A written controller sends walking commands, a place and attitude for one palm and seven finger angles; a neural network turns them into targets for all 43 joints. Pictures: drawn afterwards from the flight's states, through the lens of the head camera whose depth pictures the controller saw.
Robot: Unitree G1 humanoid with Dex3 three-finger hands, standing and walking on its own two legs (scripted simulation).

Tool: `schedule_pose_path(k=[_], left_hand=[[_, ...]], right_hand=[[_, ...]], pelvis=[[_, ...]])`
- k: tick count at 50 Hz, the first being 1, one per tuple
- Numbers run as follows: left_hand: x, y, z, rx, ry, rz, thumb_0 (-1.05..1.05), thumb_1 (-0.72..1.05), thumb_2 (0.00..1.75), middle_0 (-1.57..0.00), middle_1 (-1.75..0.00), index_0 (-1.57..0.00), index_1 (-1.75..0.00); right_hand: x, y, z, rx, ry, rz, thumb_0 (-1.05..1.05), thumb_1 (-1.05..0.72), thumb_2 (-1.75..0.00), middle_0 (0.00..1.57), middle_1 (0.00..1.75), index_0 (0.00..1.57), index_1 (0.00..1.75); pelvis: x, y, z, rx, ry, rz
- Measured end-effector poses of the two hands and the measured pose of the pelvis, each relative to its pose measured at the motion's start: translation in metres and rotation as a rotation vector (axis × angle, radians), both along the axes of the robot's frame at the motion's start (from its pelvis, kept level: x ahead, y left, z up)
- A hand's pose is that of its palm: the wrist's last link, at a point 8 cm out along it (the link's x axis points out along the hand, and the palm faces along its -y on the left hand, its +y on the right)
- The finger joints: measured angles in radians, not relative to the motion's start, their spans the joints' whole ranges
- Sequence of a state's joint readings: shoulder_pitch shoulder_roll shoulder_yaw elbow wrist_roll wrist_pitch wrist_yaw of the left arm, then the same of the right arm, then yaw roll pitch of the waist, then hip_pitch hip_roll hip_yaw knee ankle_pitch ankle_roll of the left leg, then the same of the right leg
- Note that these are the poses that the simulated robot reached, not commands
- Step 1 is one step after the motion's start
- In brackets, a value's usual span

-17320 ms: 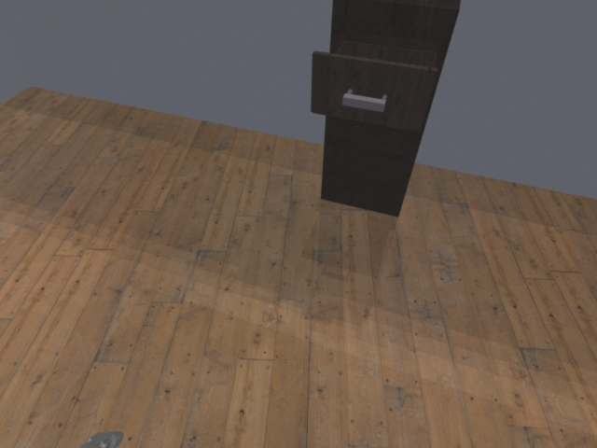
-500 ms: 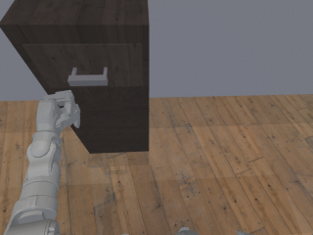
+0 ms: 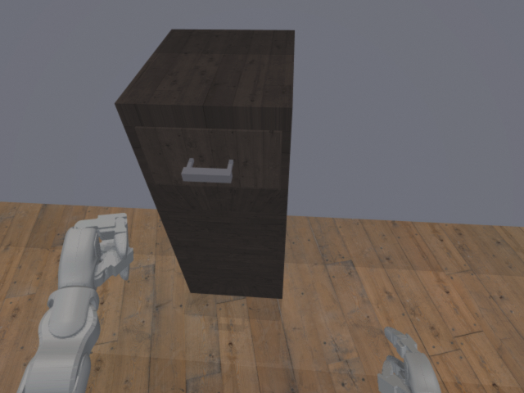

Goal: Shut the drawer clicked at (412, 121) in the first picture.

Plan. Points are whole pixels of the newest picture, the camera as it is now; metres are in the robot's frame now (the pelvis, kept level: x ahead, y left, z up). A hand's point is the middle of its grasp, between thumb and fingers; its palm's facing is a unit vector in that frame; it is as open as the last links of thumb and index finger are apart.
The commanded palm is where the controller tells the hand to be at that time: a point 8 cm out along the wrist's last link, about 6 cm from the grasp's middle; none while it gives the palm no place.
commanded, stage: draw the hand back to the body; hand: left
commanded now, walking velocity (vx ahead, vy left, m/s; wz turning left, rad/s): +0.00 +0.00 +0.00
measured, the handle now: (209, 168) +0.60 +0.19 -0.03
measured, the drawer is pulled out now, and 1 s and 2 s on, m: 0.00 0.00 0.00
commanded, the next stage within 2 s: step back with the hand held close in 0.54 s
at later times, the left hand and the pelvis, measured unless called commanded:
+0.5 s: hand (54, 304) +0.17 +0.24 +0.17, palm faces +0.43 -0.80 -0.41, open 3.3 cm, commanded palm +0.12 +0.27 +0.18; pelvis +0.00 -0.01 +0.01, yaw +1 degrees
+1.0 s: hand (63, 302) +0.18 +0.24 +0.15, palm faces +0.28 -0.82 -0.51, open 3.3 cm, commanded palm +0.11 +0.29 +0.18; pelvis -0.02 +0.01 +0.01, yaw -1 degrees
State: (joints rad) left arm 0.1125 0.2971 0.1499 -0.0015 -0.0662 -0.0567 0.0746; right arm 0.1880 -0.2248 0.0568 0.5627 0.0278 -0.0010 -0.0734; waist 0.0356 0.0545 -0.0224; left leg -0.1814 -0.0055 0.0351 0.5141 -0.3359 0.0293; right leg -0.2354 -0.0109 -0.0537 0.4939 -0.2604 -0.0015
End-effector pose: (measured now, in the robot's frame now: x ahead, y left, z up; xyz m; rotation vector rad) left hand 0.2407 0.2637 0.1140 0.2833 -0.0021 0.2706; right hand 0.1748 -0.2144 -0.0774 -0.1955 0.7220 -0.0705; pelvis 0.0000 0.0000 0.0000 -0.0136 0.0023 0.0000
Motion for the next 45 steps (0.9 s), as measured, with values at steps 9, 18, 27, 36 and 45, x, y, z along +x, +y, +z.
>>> schedule_pose_path(k=[9, 18, 27, 36, 45], left_hand=[[-0.049, 0.002, 0.035, 0.076, -0.077, 0.035, 0.02, 0.89, 0.90, -1.40, -1.60, -1.40, -1.60], [-0.097, 0.008, 0.062, 0.177, -0.113, 0.095, 0.02, 0.89, 0.90, -1.40, -1.60, -1.40, -1.60], [-0.114, 0.007, 0.065, 0.196, -0.126, 0.143, 0.02, 0.89, 0.90, -1.40, -1.60, -1.41, -1.60], [-0.103, 0.002, 0.063, 0.198, -0.131, 0.108, 0.02, 0.89, 0.90, -1.40, -1.60, -1.41, -1.60], [-0.090, 0.010, 0.062, 0.259, -0.094, 0.031, 0.02, 0.89, 0.90, -1.40, -1.60, -1.40, -1.60]], right_hand=[[0.000, 0.002, 0.004, 0.004, -0.030, 0.041, 0.01, -0.90, -0.90, 0.20, 0.30, 0.20, 0.30], [-0.003, -0.006, 0.005, -0.001, -0.051, 0.045, 0.01, -0.90, -0.90, 0.20, 0.30, 0.20, 0.30], [-0.002, -0.009, 0.003, -0.007, -0.067, 0.053, 0.01, -0.90, -0.90, 0.20, 0.30, 0.20, 0.30], [-0.009, -0.014, 0.005, -0.016, -0.065, 0.036, 0.01, -0.90, -0.90, 0.20, 0.30, 0.20, 0.30], [-0.027, -0.027, 0.000, -0.041, 0.034, -0.062, 0.01, -0.90, -0.90, 0.20, 0.30, 0.20, 0.30]], pelvis=[[0.000, -0.002, 0.005, 0.002, -0.053, 0.002], [0.000, -0.007, 0.006, -0.002, -0.072, 0.001], [-0.006, -0.011, 0.006, -0.003, -0.081, 0.011], [-0.005, -0.014, 0.006, -0.005, -0.070, 0.003], [-0.013, -0.001, 0.007, -0.005, 0.007, -0.010]])
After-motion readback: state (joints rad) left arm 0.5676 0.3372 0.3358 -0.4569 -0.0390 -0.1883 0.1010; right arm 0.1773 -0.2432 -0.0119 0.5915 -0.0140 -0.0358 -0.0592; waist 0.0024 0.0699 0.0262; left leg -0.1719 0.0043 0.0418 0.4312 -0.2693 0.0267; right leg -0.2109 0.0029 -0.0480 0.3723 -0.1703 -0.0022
